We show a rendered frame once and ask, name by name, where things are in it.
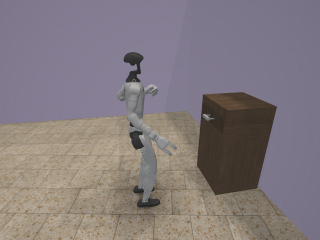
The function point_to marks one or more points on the right robot forearm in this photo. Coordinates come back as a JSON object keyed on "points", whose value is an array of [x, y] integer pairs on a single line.
{"points": [[139, 124]]}

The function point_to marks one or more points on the robot right upper arm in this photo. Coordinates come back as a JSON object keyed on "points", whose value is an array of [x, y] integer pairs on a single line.
{"points": [[133, 93]]}

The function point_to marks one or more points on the handle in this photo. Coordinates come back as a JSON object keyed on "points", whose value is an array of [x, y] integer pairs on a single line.
{"points": [[206, 117]]}

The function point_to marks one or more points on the robot left hand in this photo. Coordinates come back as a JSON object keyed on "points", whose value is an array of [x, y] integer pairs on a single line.
{"points": [[151, 89]]}

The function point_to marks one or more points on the robot right hand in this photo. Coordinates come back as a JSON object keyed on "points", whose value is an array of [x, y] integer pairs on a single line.
{"points": [[162, 142]]}

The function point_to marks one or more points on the right robot foot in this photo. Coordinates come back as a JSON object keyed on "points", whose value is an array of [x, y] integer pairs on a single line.
{"points": [[151, 202]]}

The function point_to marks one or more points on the cabinet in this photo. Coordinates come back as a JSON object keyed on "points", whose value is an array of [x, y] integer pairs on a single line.
{"points": [[233, 161]]}

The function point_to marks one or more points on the robot left upper arm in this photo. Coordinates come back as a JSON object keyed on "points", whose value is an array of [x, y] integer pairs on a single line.
{"points": [[121, 94]]}

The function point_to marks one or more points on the drawer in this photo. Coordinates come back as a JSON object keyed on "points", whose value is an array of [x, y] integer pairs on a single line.
{"points": [[218, 121]]}

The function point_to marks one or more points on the right robot thigh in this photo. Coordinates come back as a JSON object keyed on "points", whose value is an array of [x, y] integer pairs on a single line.
{"points": [[147, 151]]}

